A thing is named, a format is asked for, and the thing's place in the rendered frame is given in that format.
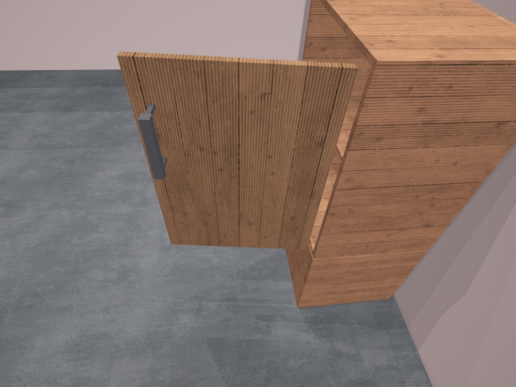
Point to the cupboard door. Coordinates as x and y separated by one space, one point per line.
249 143

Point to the handle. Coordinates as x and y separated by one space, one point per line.
151 142

